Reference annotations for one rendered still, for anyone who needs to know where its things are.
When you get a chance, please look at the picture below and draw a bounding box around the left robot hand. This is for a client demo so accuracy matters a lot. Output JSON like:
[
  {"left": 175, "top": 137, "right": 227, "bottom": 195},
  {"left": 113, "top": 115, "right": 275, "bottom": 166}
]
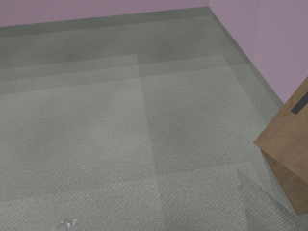
[{"left": 53, "top": 217, "right": 80, "bottom": 231}]

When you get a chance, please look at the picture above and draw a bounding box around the handle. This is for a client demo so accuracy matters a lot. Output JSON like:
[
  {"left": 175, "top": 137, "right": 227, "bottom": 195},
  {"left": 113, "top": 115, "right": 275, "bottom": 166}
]
[{"left": 291, "top": 91, "right": 308, "bottom": 114}]

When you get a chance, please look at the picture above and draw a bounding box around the cupboard door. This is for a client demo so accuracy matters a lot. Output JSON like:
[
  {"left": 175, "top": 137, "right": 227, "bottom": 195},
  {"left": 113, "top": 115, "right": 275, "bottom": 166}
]
[{"left": 254, "top": 76, "right": 308, "bottom": 183}]

